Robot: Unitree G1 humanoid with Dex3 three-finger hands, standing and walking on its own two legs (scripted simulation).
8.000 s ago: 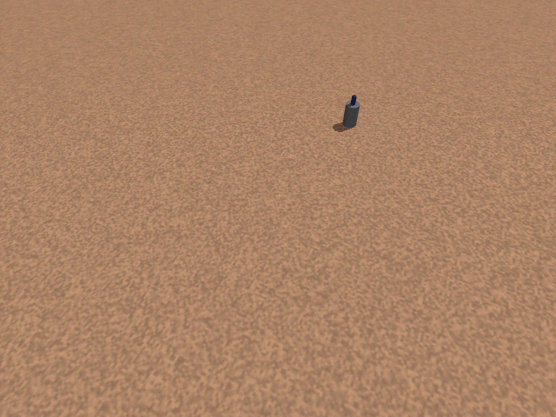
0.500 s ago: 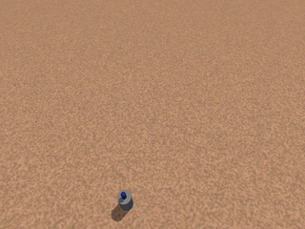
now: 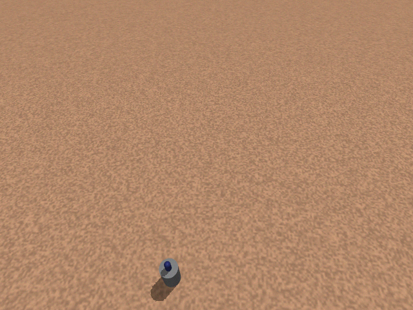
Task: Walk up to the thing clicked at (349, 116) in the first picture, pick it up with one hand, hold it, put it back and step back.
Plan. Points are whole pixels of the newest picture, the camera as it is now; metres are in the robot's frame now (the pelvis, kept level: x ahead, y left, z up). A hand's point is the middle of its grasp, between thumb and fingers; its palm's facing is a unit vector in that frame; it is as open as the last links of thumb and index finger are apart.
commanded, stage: stand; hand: left
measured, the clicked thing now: (169, 271) +0.40 +0.17 -0.68
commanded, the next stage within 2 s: go down in 0.24 s
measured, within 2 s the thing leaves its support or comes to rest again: neither
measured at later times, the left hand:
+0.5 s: hand out of the picture +0.13 +0.25 -0.16, palm faces +0.05 -0.94 -0.33, open 9.1 cm
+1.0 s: hand out of the picture +0.15 +0.27 -0.19, palm faces +0.05 -0.94 -0.32, open 17.0 cm
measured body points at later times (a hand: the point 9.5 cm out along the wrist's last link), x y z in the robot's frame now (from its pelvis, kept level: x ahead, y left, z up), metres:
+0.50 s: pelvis -0.01 +0.00 -0.01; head +0.04 +0.00 +0.44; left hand +0.13 +0.30 -0.14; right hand +0.09 -0.28 -0.14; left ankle +0.01 +0.13 -0.75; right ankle -0.03 -0.14 -0.75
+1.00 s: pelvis -0.01 +0.00 -0.07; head +0.07 +0.01 +0.38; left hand +0.15 +0.32 -0.17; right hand +0.13 -0.27 -0.16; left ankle +0.01 +0.13 -0.75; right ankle -0.03 -0.14 -0.75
